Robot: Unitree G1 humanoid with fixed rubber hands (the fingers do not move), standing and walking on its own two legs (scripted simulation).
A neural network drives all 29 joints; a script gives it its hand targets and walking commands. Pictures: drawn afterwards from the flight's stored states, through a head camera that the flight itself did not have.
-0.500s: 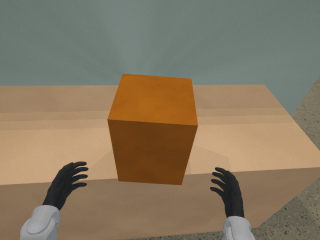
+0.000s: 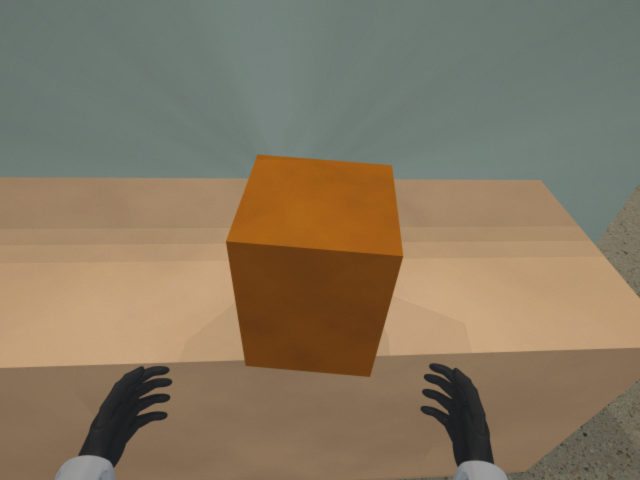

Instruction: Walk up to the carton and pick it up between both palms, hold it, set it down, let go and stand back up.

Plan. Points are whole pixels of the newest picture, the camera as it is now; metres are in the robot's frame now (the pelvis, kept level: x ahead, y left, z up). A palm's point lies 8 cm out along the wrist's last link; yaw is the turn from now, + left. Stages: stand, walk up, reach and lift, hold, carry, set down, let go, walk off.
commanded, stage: set down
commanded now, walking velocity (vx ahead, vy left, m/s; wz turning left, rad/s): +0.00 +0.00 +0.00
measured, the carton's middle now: (315, 269) +0.44 +0.00 +0.04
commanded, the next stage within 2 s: let go in 1.52 s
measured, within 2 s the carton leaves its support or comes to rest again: neither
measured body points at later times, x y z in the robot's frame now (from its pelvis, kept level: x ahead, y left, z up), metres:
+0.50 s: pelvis +0.01 +0.00 +0.00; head +0.01 +0.01 +0.45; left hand +0.22 +0.22 -0.02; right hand +0.20 -0.19 -0.03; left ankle +0.01 +0.11 -0.74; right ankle +0.01 -0.13 -0.74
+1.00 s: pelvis +0.01 +0.00 +0.00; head +0.01 +0.00 +0.45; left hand +0.20 +0.23 -0.05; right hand +0.19 -0.21 -0.06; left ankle +0.01 +0.11 -0.74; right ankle +0.01 -0.13 -0.74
